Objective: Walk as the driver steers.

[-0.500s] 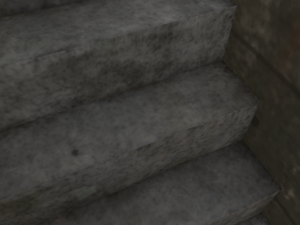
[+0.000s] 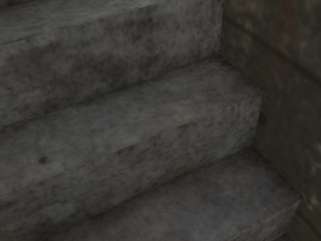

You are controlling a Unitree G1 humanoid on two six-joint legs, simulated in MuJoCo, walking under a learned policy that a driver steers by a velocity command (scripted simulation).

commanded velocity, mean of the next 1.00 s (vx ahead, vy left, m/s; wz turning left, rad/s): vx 0.34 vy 0.00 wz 0.44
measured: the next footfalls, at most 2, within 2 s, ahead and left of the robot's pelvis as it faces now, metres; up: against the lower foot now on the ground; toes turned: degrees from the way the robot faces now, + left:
right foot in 0.08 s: +0.07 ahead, -0.26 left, +0.02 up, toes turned -5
left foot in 0.44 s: +0.13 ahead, -0.02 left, +0.22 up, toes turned +14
